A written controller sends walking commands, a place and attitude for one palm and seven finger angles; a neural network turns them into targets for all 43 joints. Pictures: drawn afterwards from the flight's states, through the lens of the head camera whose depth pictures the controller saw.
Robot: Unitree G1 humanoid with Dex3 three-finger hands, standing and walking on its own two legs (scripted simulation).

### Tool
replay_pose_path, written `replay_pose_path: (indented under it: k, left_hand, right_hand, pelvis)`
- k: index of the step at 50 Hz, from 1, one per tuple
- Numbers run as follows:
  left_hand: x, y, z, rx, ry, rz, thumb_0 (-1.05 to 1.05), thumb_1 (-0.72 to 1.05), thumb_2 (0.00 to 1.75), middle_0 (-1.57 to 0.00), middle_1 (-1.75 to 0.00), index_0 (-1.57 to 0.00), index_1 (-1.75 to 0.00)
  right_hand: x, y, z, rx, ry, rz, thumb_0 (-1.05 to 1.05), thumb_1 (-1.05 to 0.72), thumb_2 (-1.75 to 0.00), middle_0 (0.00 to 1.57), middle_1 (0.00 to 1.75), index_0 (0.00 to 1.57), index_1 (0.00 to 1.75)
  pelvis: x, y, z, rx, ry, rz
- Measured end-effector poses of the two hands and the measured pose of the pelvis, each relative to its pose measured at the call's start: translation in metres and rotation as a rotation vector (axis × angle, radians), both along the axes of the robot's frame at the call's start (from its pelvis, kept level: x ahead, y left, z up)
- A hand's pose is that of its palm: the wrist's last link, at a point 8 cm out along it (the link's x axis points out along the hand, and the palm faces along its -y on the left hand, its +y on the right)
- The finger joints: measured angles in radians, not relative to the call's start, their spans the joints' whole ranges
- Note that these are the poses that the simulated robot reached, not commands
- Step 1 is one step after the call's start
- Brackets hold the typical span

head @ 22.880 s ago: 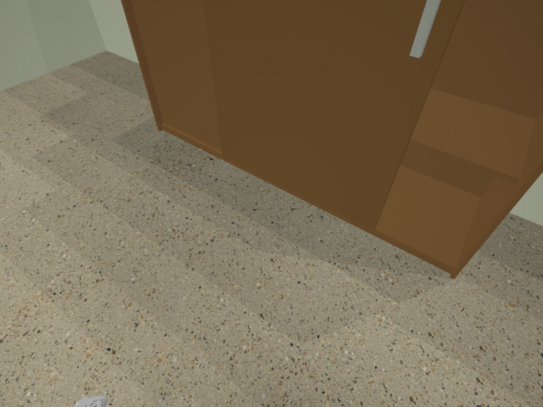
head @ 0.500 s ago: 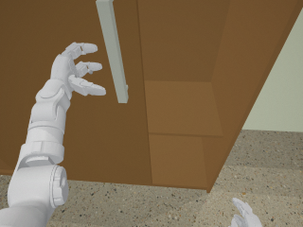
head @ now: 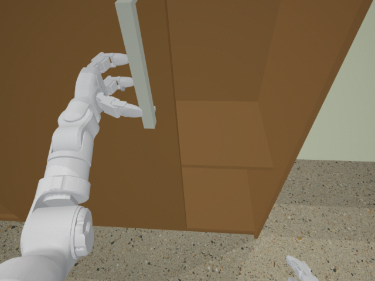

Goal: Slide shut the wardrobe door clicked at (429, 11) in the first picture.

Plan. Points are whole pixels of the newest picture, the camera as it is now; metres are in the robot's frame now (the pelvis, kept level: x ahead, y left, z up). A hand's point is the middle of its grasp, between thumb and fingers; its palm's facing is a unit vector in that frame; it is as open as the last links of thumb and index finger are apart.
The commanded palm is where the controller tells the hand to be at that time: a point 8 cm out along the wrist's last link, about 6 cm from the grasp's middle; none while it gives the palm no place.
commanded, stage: feel for the door with the fingertips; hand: left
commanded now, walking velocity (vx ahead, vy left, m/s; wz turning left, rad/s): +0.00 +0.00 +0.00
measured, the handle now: (142, 70) +0.50 +0.12 +0.23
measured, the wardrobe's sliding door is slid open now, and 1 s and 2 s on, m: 0.36 0.36 0.36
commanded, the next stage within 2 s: slide the fingers in behind the handle in 0.46 s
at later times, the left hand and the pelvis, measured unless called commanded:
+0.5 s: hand (127, 79) +0.45 +0.14 +0.23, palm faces -0.02 -1.00 -0.01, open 14.0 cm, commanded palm +0.43 +0.19 +0.22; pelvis +0.00 +0.00 +0.00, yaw +0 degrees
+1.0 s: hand (127, 88) +0.42 +0.14 +0.23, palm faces -0.01 -1.00 -0.03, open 14.0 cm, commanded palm +0.41 +0.18 +0.22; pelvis +0.00 +0.00 +0.00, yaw +0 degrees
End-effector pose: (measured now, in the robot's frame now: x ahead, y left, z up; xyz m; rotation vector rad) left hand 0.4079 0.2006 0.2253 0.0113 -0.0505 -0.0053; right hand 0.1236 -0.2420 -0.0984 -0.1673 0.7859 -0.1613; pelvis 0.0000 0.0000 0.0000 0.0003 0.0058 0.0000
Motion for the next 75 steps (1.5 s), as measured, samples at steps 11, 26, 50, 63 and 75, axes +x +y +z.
replay_pose_path:
  k: [11,26,50,63,75]
  left_hand:
    - [0.011,0.003,0.005,0.013,0.000,-0.001,-0.01,-0.50,0.30,-0.30,-1.20,-0.30,-1.20]
    - [0.026,-0.006,0.006,-0.002,-0.015,-0.016,-0.01,-0.50,0.30,-0.30,-1.20,-0.30,-1.20]
    - [-0.003,-0.010,0.004,0.016,-0.023,-0.005,-0.01,-0.50,0.30,-0.30,-1.20,-0.30,-1.20]
    - [-0.003,-0.013,0.005,0.002,0.000,0.017,-0.01,-0.50,0.30,-0.30,-1.20,-0.29,-1.23]
    - [0.014,-0.032,0.001,-0.007,0.000,-0.032,-0.01,-0.50,0.30,-0.30,-1.20,-0.29,-1.21]
  right_hand:
    - [-0.007,-0.003,0.000,-0.016,0.010,-0.007,0.01,-0.90,-0.90,0.20,0.30,0.20,0.30]
    - [-0.038,-0.007,-0.009,-0.015,0.086,-0.051,0.01,-0.90,-0.90,0.20,0.30,0.20,0.30]
    - [0.003,0.000,0.003,0.004,-0.024,0.006,0.01,-0.90,-0.90,0.20,0.30,0.20,0.30]
    - [0.015,0.008,0.005,0.005,-0.045,0.051,0.01,-0.90,-0.90,0.20,0.30,0.20,0.30]
    - [-0.019,0.002,-0.007,0.001,0.035,0.001,0.01,-0.90,-0.90,0.20,0.30,0.20,0.30]
  pelvis:
    - [-0.002,0.001,0.000,-0.001,0.011,0.005]
    - [0.001,0.003,0.000,-0.001,0.028,-0.009]
    - [-0.003,0.001,0.000,0.000,-0.004,0.000]
    - [-0.008,-0.002,-0.001,0.002,-0.006,0.019]
    - [-0.006,0.000,-0.001,0.003,0.011,0.005]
